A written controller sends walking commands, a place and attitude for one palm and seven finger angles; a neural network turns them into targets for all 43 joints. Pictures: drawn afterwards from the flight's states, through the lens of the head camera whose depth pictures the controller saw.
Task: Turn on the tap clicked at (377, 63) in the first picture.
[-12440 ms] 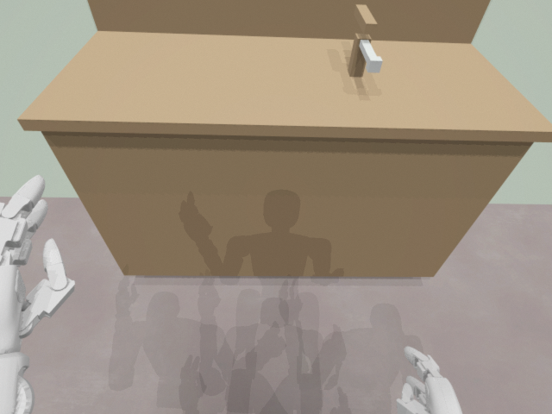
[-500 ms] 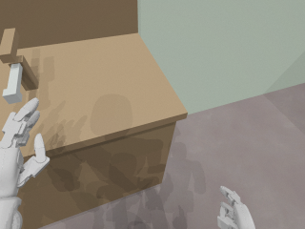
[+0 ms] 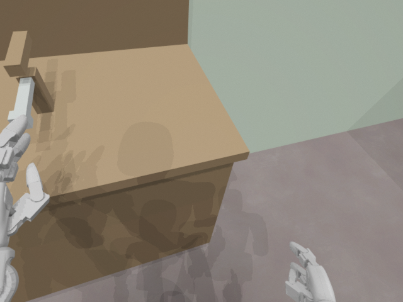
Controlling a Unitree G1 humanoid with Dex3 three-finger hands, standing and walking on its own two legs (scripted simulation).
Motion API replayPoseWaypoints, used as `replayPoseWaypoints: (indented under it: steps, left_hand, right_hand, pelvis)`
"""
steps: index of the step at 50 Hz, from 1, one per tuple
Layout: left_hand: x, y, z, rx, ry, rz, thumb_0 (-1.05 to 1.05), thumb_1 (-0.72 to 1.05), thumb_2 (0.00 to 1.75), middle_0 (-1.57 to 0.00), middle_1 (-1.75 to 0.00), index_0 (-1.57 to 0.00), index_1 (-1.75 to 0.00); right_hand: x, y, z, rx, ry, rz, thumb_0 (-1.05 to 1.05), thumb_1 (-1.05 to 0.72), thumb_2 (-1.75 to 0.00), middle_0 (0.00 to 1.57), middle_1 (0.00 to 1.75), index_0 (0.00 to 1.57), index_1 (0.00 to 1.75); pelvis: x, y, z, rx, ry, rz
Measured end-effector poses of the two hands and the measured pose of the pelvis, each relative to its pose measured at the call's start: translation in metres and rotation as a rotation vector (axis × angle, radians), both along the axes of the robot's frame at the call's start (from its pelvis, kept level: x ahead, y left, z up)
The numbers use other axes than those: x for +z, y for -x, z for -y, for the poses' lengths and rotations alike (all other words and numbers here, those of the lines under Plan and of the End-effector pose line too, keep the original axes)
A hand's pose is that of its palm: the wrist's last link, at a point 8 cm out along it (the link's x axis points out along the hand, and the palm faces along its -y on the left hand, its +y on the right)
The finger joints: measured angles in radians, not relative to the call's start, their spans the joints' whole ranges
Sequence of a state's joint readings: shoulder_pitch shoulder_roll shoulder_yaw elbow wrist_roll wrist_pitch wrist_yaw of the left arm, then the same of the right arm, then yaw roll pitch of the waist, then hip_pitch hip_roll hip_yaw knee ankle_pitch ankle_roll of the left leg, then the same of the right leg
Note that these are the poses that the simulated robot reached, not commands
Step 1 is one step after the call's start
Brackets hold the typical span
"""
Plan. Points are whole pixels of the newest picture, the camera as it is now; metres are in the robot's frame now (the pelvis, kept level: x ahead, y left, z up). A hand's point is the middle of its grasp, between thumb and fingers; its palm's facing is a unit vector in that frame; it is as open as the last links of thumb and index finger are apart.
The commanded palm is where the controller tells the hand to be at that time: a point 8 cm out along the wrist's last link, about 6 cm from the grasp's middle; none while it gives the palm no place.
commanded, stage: look again from close up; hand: left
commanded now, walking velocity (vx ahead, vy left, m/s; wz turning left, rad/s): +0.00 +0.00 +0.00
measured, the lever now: (21, 119) +0.38 +0.38 +0.13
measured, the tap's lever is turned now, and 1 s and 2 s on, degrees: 0 0 0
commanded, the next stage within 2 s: turn the palm inward beside the body in 0.26 s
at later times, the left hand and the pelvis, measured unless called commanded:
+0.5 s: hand (11, 164) +0.24 +0.29 +0.19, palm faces +0.48 -0.83 -0.28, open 7.4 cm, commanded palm +0.16 +0.29 +0.17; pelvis +0.00 +0.00 +0.00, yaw +2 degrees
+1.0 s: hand (62, 208) +0.20 +0.22 +0.16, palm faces +0.50 -0.81 -0.31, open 7.5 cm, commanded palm +0.14 +0.26 +0.18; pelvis +0.00 -0.06 -0.01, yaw +6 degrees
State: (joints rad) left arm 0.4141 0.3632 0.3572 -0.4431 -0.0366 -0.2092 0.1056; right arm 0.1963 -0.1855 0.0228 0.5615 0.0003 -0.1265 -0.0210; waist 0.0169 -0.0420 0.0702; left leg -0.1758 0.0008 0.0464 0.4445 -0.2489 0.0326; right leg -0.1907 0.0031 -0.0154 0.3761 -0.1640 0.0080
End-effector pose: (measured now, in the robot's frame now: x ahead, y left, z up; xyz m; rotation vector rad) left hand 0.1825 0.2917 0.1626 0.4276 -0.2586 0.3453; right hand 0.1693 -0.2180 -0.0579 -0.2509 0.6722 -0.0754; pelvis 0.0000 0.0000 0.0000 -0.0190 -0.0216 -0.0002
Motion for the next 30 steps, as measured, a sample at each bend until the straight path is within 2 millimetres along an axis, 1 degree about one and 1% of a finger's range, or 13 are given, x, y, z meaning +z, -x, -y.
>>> replayPoseWaypoints:
  steps: [4, 7, 18, 19, 20, 21, 22, 24, 25, 27, 30]
  left_hand:
    - [0.008, 0.005, -0.002, 0.009, -0.003, 0.037, 0.02, 0.89, 0.9, -0.22, -0.3, -0.21, -0.3]
    - [0.009, 0.006, -0.001, 0.008, 0.001, 0.045, 0.02, 0.89, 0.9, -0.21, -0.3, -0.2, -0.3]
    - [-0.001, 0.007, -0.008, 0.023, 0.021, 0.0, 0.02, 0.89, 0.9, -0.21, -0.3, -0.2, -0.3]
    - [0.004, 0.005, -0.01, 0.015, -0.017, 0.021, 0.02, 0.89, 0.9, -0.22, -0.3, -0.21, -0.3]
    - [0.013, 0.0, -0.016, 0.016, -0.086, 0.044, 0.02, 0.89, 0.9, -0.22, -0.3, -0.21, -0.3]
    - [0.021, -0.006, -0.023, 0.033, -0.111, 0.063, 0.02, 0.89, 0.9, -0.22, -0.3, -0.21, -0.3]
    - [0.027, -0.01, -0.029, 0.055, -0.097, 0.078, 0.02, 0.89, 0.9, -0.22, -0.3, -0.21, -0.3]
    - [0.036, -0.016, -0.035, 0.079, -0.007, 0.096, 0.02, 0.89, 0.9, -0.22, -0.3, -0.21, -0.3]
    - [0.038, -0.017, -0.034, 0.08, 0.044, 0.091, 0.02, 0.89, 0.9, -0.21, -0.3, -0.21, -0.3]
    - [0.034, -0.016, -0.022, 0.063, 0.099, 0.044, 0.02, 0.89, 0.9, -0.21, -0.3, -0.2, -0.3]
    - [0.014, -0.009, 0.004, 0.03, 0.087, -0.084, 0.02, 0.9, 0.9, -0.21, -0.3, -0.2, -0.3]
  right_hand:
    - [-0.004, 0.003, -0.002, 0.011, 0.003, -0.025, 0.01, -0.9, -0.9, 0.2, 0.3, 0.2, 0.3]
    - [-0.006, 0.003, -0.005, 0.011, -0.001, -0.034, 0.01, -0.9, -0.9, 0.2, 0.3, 0.2, 0.3]
    - [-0.005, 0.004, -0.012, 0.006, -0.014, -0.028, 0.01, -0.9, -0.9, 0.2, 0.3, 0.2, 0.3]
    - [-0.005, 0.004, -0.014, 0.019, 0.0, -0.027, 0.01, -0.9, -0.9, 0.2, 0.3, 0.2, 0.3]
    - [-0.007, 0.004, -0.016, 0.056, 0.019, -0.028, 0.01, -0.9, -0.9, 0.2, 0.3, 0.2, 0.3]
    - [-0.011, 0.004, -0.018, 0.093, 0.021, -0.038, 0.01, -0.9, -0.9, 0.2, 0.3, 0.2, 0.3]
    - [-0.016, 0.004, -0.019, 0.122, 0.012, -0.053, 0.01, -0.9, -0.9, 0.2, 0.3, 0.2, 0.3]
    - [-0.023, 0.004, -0.02, 0.14, -0.016, -0.067, 0.01, -0.9, -0.9, 0.2, 0.3, 0.2, 0.3]
    - [-0.025, 0.003, -0.02, 0.137, -0.033, -0.065, 0.01, -0.9, -0.9, 0.2, 0.3, 0.2, 0.3]
    - [-0.029, 0.001, -0.018, 0.125, -0.065, -0.05, 0.01, -0.9, -0.9, 0.2, 0.3, 0.2, 0.3]
    - [-0.029, -0.004, -0.012, 0.112, -0.092, -0.025, 0.01, -0.9, -0.9, 0.2, 0.3, 0.2, 0.3]
  pelvis:
    - [0.0, 0.0, -0.003, 0.003, 0.0, 0.002]
    - [0.0, 0.0, -0.005, 0.006, 0.0, 0.004]
    - [0.0, 0.002, -0.008, 0.009, -0.001, 0.008]
    - [-0.001, 0.003, -0.008, 0.023, 0.002, 0.008]
    - [-0.003, 0.005, -0.006, 0.038, -0.004, 0.01]
    - [-0.004, 0.007, -0.005, 0.051, -0.012, 0.012]
    - [-0.004, 0.007, -0.004, 0.055, -0.019, 0.011]
    - [-0.005, 0.006, -0.003, 0.044, -0.025, 0.009]
    - [-0.004, 0.005, -0.002, 0.038, -0.024, 0.009]
    - [-0.004, 0.002, -0.001, 0.033, -0.023, 0.013]
    - [-0.005, 0.002, 0.005, 0.033, -0.028, 0.023]
